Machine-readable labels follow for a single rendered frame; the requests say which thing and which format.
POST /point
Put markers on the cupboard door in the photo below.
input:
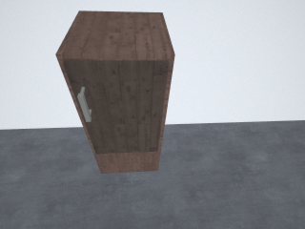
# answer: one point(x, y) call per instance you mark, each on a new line
point(126, 99)

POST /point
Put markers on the handle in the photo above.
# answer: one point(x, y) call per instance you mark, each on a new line
point(84, 106)

